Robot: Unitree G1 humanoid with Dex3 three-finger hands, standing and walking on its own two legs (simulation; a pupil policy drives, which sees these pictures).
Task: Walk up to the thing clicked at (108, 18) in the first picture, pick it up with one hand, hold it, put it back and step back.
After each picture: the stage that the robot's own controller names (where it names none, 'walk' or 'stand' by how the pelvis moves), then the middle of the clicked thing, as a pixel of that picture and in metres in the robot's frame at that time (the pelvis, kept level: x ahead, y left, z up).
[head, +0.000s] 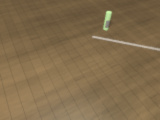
stand; (107, 20) +1.76 -0.38 -0.66
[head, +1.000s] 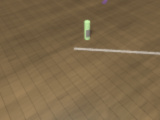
walk; (87, 30) +1.65 +0.00 -0.63
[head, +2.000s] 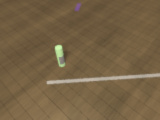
walk; (60, 56) +1.08 +0.26 -0.65
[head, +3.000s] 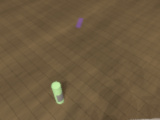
walk; (58, 93) +0.66 +0.22 -0.65
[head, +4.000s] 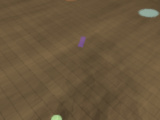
walk; out of the picture +0.44 +0.13 -0.63
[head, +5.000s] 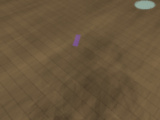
stand; out of the picture +0.35 +0.15 -0.65
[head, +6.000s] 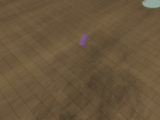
stand; out of the picture +0.35 +0.13 -0.66
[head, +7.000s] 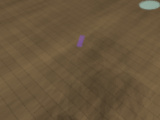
stand; out of the picture +0.36 +0.15 -0.66
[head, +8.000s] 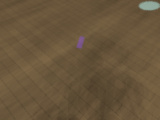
stand; out of the picture +0.35 +0.15 -0.66
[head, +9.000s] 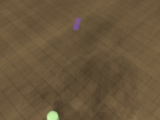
go down; out of the picture +0.37 +0.15 -0.64
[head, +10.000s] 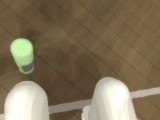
go down; (24, 59) +0.44 +0.18 -0.24
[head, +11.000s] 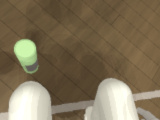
close in; (28, 59) +0.44 +0.18 -0.24
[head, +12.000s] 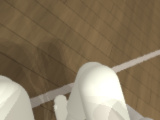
close in; out of the picture +0.43 +0.22 -0.16
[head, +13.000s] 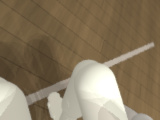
close; out of the picture +0.43 +0.23 -0.16
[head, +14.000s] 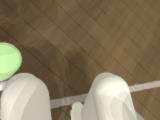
lift; out of the picture +0.33 +0.23 -0.10
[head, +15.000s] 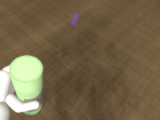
lift; (29, 91) +0.30 +0.15 +0.05
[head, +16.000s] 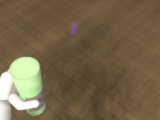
hold; (31, 91) +0.31 +0.15 +0.04
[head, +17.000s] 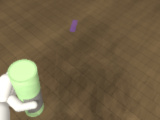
crouch; (29, 92) +0.31 +0.16 +0.02
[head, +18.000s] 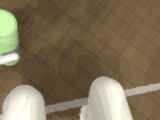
lower; (5, 44) +0.45 +0.18 -0.06
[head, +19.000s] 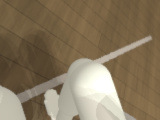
lower; out of the picture +0.45 +0.25 -0.17
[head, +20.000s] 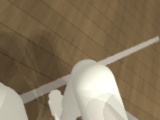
lower; out of the picture +0.43 +0.24 -0.17
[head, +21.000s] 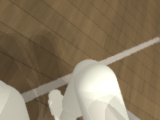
lower; out of the picture +0.43 +0.26 -0.16
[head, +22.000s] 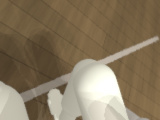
lower; out of the picture +0.42 +0.24 -0.16
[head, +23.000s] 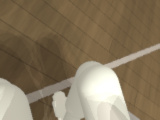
open; out of the picture +0.43 +0.21 -0.17
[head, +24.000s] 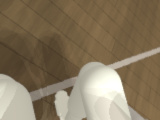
stand; out of the picture +0.42 +0.22 -0.17
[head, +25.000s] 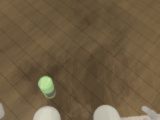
walk; (48, 88) +0.41 +0.16 -0.44
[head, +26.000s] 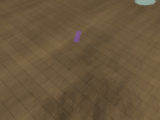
stand; out of the picture +0.37 +0.13 -0.60
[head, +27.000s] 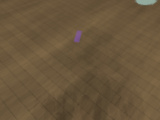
stand; out of the picture +0.37 +0.13 -0.60
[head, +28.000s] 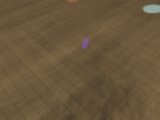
stand; out of the picture +0.39 +0.12 -0.65
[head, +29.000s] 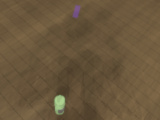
walk; (59, 105) +0.43 +0.07 -0.64
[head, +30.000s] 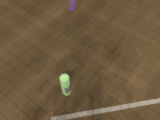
walk; (65, 85) +0.61 +0.12 -0.63
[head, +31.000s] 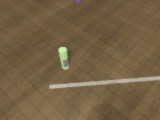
walk; (64, 58) +0.92 +0.19 -0.63
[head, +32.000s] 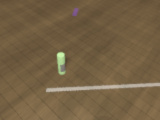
stand; (61, 63) +1.00 +0.17 -0.64
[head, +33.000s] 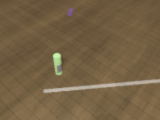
stand; (57, 64) +1.00 +0.19 -0.66
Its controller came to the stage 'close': yes
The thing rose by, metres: 0.69
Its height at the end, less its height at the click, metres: +0.00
